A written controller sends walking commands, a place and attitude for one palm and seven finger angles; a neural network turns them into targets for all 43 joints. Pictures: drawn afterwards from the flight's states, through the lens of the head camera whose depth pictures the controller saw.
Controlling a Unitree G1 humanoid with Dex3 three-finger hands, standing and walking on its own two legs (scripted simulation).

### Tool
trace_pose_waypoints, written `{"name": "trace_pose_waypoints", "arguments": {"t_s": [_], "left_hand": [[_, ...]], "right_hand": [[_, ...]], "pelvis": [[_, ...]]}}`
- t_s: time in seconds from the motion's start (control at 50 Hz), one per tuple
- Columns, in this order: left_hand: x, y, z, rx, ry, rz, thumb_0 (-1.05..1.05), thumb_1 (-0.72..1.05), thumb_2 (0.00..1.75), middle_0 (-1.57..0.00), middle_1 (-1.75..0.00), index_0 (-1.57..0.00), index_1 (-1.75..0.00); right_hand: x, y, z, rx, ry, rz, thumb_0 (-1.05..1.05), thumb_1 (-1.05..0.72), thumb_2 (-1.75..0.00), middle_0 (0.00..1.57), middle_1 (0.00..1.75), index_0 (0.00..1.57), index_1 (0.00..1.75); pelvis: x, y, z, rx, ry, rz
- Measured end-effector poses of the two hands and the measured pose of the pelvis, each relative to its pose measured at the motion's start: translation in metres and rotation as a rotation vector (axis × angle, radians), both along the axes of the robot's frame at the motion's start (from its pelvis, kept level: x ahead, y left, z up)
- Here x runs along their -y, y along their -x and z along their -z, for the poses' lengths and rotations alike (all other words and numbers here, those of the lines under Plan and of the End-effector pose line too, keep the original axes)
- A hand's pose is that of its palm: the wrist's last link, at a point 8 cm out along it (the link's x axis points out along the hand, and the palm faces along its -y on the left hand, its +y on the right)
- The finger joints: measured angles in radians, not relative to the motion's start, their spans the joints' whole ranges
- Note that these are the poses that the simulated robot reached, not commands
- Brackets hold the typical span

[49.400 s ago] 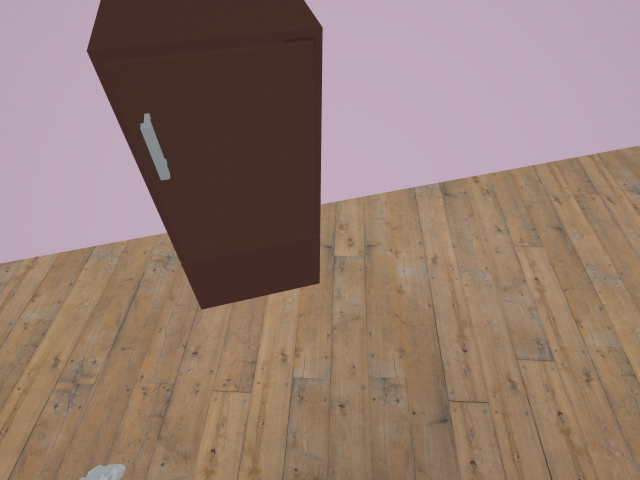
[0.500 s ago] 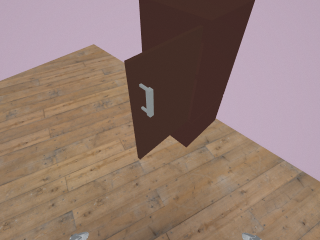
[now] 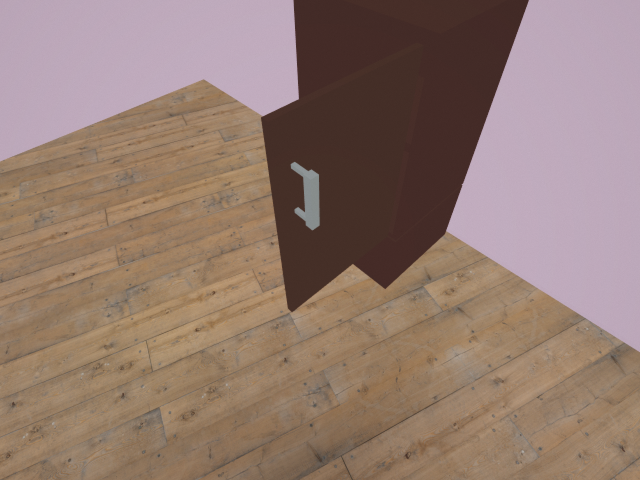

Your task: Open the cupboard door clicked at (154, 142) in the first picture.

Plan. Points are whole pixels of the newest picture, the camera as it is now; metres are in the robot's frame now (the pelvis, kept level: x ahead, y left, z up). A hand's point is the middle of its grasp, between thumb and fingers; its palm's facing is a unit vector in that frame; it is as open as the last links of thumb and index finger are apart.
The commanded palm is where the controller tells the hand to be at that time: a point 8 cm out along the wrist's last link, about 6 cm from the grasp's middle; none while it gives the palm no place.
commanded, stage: let the arm hang, fingers relaxed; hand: left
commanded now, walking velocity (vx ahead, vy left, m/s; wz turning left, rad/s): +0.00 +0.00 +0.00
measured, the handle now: (304, 196) +0.61 +0.07 -0.03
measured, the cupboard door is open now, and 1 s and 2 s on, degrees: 89 89 89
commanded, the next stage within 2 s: look to check the result in 0.36 s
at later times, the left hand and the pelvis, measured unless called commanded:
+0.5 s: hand out of the picture +0.00 +0.15 -0.18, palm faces +0.05 -0.98 -0.19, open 7.3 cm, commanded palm none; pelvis +0.02 -0.01 +0.00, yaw +0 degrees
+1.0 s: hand out of the picture +0.01 +0.14 -0.17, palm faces +0.05 -0.98 -0.17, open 7.4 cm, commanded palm none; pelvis +0.03 -0.02 +0.00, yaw +0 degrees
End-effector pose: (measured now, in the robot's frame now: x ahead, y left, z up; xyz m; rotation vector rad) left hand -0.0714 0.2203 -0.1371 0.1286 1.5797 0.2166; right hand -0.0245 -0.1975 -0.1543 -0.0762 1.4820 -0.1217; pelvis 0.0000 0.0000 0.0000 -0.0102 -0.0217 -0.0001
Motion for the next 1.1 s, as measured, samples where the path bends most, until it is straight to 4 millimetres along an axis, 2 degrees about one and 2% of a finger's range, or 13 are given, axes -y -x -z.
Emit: {"name": "trace_pose_waypoints", "arguments": {"t_s": [0.16,0.26,0.44,0.72,1.1], "left_hand": [[0.018,-0.052,0.008,0.145,0.032,0.026,0.0,0.9,0.9,-0.2,-0.3,-0.2,-0.3],[0.025,-0.071,0.011,0.17,0.043,0.044,0.01,0.91,0.9,-0.2,-0.3,-0.2,-0.3],[0.023,-0.072,0.009,0.151,0.03,0.032,0.0,0.91,0.9,-0.2,-0.3,-0.2,-0.3],[0.027,-0.064,0.006,0.098,0.03,0.015,0.0,0.9,0.9,-0.2,-0.3,-0.2,-0.3],[0.029,-0.087,0.006,0.133,0.033,0.03,0.0,0.9,0.9,-0.2,-0.3,-0.2,-0.3]], "right_hand": [[0.009,-0.01,0.0,0.034,0.014,0.005,0.02,-0.92,-0.9,0.2,0.3,0.2,0.3],[0.014,-0.012,-0.003,0.042,0.026,0.015,0.01,-0.92,-0.9,0.19,0.3,0.19,0.3],[0.018,-0.015,-0.004,0.02,0.026,0.008,0.01,-0.91,-0.9,0.19,0.3,0.19,0.3],[0.028,-0.035,-0.006,0.023,0.041,-0.012,0.01,-0.92,-0.9,0.19,0.3,0.19,0.3],[0.038,-0.055,-0.009,0.047,0.063,-0.023,0.01,-0.93,-0.9,0.19,0.3,0.19,0.3]], "pelvis": [[0.005,-0.005,0.0,0.006,-0.004,0.001],[0.009,-0.008,0.0,0.007,-0.005,0.003],[0.014,-0.016,-0.001,0.01,-0.005,0.001],[0.017,-0.026,-0.003,0.011,-0.007,0.001],[0.02,-0.036,-0.004,0.01,-0.011,0.003]]}}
